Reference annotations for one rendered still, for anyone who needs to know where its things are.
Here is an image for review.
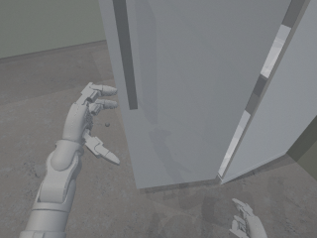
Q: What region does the handle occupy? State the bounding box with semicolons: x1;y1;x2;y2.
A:
112;0;138;110

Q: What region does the right robot hand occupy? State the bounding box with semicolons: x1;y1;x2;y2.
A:
229;198;267;238

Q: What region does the left robot hand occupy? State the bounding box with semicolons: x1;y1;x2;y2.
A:
61;82;121;166

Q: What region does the fridge door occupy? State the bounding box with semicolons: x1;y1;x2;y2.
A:
98;0;291;189

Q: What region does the left robot forearm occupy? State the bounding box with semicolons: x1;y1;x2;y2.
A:
19;139;84;238

